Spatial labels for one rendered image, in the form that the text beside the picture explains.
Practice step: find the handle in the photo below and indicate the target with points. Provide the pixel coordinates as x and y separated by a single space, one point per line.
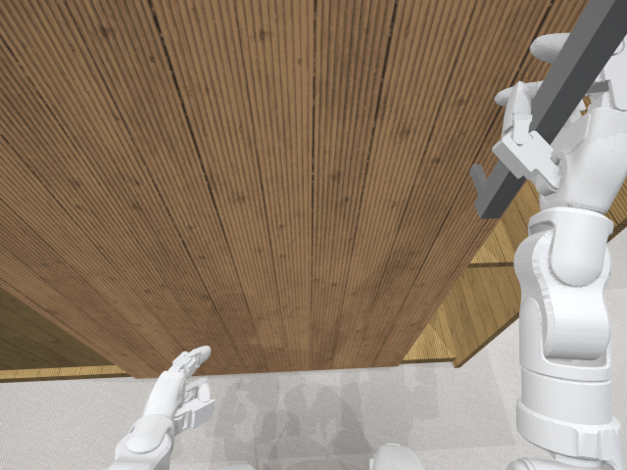
595 37

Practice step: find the wardrobe door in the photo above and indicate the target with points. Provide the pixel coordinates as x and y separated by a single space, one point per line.
28 340
284 181

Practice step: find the left robot forearm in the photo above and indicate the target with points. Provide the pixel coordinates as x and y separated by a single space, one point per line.
147 446

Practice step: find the robot left hand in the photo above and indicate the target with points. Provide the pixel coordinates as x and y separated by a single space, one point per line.
187 407

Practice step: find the right robot forearm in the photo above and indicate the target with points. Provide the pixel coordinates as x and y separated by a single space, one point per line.
563 267

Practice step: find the robot right hand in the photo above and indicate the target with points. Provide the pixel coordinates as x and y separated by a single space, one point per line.
592 148

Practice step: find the robot right thigh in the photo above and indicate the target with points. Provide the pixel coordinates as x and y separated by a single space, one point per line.
392 457

